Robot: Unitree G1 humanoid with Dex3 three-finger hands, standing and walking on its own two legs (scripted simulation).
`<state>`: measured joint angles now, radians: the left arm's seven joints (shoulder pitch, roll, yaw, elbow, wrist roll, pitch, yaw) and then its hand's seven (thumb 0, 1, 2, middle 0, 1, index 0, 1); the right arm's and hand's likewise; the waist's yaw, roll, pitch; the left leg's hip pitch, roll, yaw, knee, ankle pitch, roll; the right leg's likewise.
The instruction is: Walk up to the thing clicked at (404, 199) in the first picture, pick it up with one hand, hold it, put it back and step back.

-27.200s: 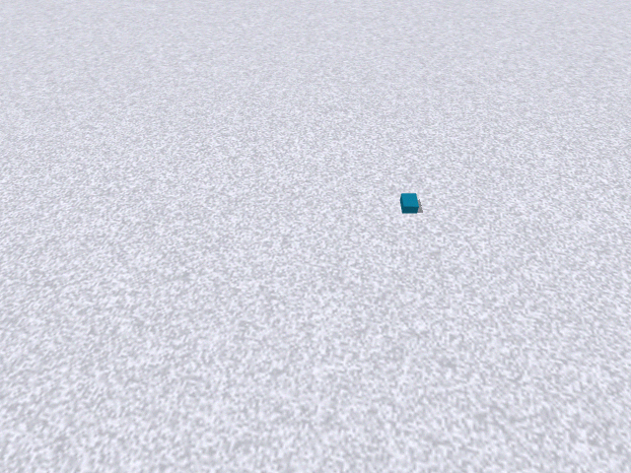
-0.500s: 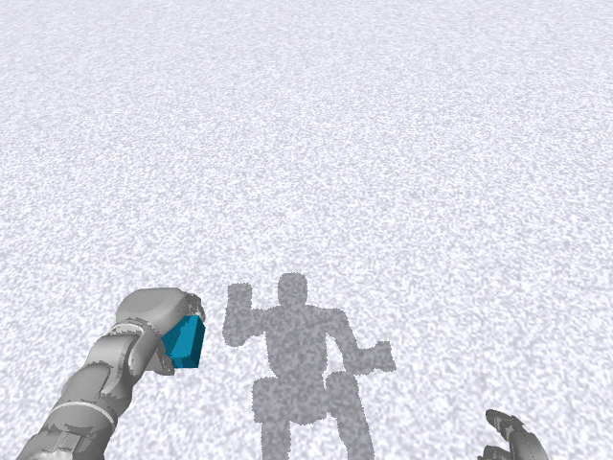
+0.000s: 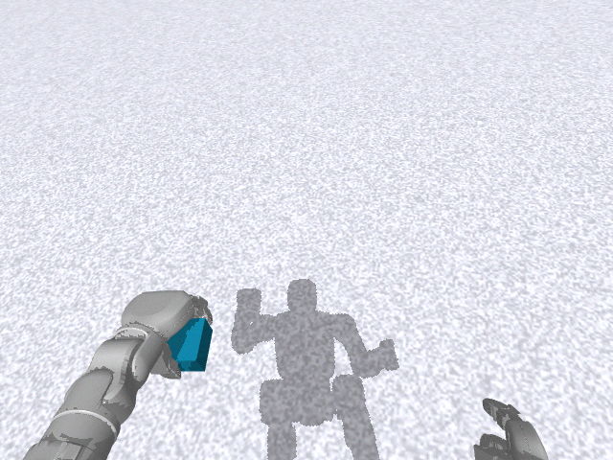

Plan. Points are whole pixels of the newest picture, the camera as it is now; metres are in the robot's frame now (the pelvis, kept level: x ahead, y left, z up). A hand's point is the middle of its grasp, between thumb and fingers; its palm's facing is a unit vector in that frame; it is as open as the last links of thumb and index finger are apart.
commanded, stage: hold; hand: left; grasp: from above
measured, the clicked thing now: (178, 344) +0.30 +0.22 -0.06
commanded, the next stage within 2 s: crouch in 0.78 s
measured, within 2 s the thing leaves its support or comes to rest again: neither
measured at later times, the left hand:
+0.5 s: hand (169, 343) +0.29 +0.22 -0.02, palm faces -0.46 -0.03 -0.89, open 9.3 cm
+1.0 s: hand (169, 337) +0.30 +0.22 -0.03, palm faces -0.46 -0.03 -0.89, open 9.3 cm
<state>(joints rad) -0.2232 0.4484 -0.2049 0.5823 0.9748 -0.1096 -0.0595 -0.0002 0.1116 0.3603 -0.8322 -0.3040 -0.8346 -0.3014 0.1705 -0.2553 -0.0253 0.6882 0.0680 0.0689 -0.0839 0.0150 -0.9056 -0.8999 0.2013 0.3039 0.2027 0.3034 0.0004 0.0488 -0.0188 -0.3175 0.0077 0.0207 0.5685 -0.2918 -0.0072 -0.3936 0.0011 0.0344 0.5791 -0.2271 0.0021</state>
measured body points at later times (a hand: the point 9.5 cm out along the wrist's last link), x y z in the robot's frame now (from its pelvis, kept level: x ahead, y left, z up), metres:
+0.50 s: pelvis +0.00 +0.00 +0.01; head +0.02 -0.03 +0.45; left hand +0.31 +0.22 +0.03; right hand +0.17 -0.25 -0.11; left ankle +0.00 +0.13 -0.73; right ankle +0.05 -0.12 -0.73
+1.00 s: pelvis +0.01 +0.00 +0.01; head +0.02 -0.02 +0.46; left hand +0.32 +0.22 +0.02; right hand +0.16 -0.25 -0.11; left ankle +0.00 +0.13 -0.73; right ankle +0.05 -0.12 -0.73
